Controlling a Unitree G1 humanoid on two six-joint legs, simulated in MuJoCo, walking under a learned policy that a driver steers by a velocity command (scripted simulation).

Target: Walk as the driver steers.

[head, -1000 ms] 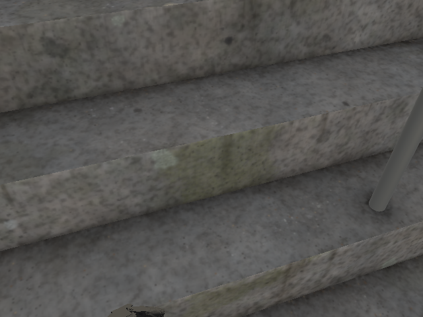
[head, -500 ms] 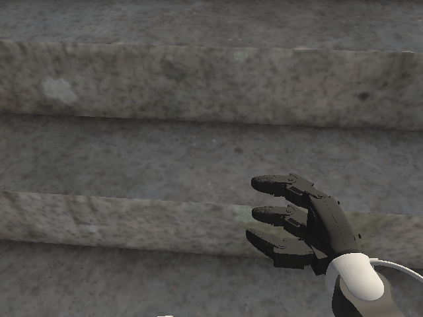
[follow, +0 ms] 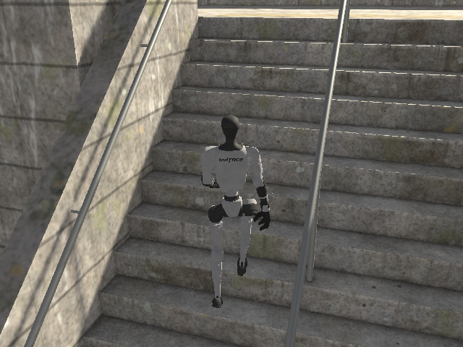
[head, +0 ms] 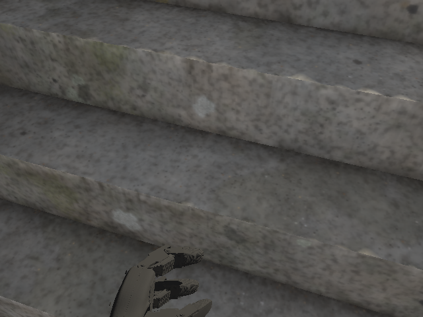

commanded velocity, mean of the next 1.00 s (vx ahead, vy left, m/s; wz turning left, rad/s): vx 0.92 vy -0.03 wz -0.53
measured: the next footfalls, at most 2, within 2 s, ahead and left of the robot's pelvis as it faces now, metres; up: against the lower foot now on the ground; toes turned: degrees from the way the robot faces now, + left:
left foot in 0.38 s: +0.43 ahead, +0.06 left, +0.41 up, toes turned -16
right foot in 0.76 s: +0.53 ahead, -0.38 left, +0.61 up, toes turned -43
